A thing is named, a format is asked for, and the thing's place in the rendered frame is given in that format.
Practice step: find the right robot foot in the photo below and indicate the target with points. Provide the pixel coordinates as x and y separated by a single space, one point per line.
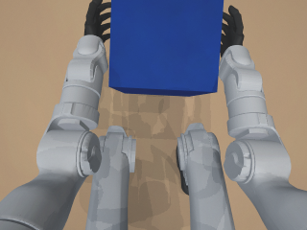
184 187

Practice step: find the right robot forearm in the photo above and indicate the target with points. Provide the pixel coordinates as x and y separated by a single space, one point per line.
248 116

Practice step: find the left robot hand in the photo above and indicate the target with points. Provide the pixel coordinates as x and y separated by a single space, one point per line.
94 19

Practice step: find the left robot forearm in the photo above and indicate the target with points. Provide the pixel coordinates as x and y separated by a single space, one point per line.
82 87

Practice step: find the carton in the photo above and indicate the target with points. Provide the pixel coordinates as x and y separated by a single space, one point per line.
165 47

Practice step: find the robot left upper arm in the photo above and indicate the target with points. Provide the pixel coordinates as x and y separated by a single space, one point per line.
65 158

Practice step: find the right robot hand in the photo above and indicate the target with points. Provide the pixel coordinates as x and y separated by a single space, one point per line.
234 31

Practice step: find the robot right upper arm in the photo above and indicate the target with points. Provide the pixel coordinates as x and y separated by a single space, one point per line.
262 168

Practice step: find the left robot shin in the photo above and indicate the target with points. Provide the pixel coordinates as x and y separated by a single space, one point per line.
102 139

